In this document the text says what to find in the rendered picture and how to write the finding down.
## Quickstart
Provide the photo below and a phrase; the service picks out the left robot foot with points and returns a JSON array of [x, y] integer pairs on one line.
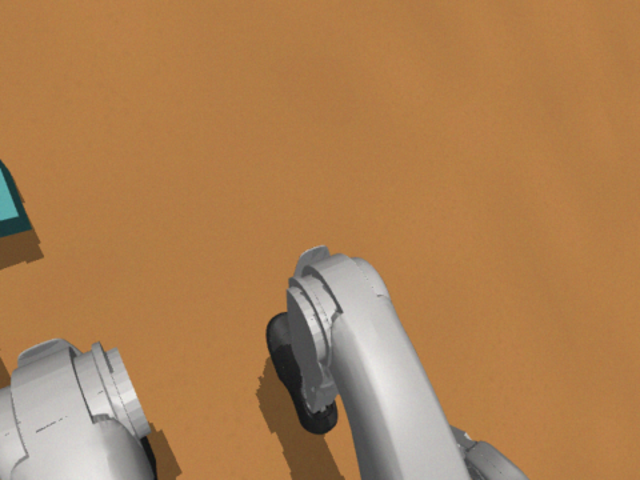
[[150, 455]]

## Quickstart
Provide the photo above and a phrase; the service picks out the right robot foot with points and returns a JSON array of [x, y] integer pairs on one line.
[[288, 371]]

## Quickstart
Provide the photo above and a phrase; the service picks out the right robot hand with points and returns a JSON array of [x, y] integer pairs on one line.
[[485, 462]]

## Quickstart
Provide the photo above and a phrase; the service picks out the carton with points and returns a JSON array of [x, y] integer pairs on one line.
[[13, 218]]

